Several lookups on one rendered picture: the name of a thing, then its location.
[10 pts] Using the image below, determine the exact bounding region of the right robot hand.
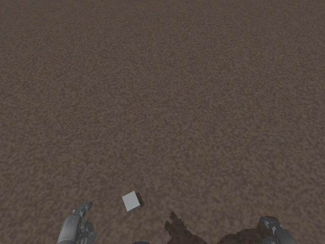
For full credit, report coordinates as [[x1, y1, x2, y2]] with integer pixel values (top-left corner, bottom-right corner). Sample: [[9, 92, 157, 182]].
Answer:
[[260, 217, 297, 244]]

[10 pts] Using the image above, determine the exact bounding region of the left robot hand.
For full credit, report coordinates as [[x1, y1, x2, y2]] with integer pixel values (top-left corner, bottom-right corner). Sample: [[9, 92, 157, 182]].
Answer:
[[57, 201, 97, 244]]

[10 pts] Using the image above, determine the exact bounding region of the small box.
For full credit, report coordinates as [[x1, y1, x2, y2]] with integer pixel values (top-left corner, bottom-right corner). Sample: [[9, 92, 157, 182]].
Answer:
[[122, 191, 141, 214]]

